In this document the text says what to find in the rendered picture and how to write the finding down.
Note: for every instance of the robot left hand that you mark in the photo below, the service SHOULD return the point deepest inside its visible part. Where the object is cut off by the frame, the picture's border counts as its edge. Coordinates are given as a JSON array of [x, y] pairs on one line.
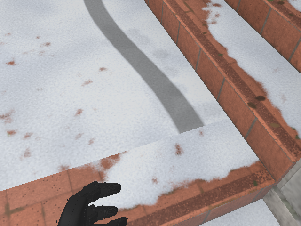
[[77, 212]]

